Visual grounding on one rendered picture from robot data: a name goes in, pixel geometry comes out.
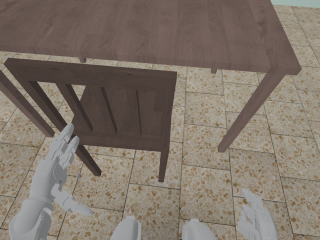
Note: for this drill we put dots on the left robot forearm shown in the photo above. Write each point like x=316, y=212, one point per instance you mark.
x=33, y=221

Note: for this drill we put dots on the chair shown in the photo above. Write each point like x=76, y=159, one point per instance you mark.
x=121, y=107

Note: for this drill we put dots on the robot right thigh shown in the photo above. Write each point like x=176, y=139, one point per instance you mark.
x=197, y=231

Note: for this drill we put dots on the robot left hand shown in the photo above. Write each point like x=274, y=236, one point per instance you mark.
x=52, y=168

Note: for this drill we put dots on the table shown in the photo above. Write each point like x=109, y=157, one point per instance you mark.
x=238, y=35

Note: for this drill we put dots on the robot right hand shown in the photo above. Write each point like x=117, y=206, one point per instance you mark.
x=261, y=225

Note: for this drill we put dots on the robot left thigh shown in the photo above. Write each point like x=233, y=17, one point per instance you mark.
x=128, y=229

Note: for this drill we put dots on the robot thigh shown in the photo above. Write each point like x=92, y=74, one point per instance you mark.
x=197, y=231
x=128, y=229

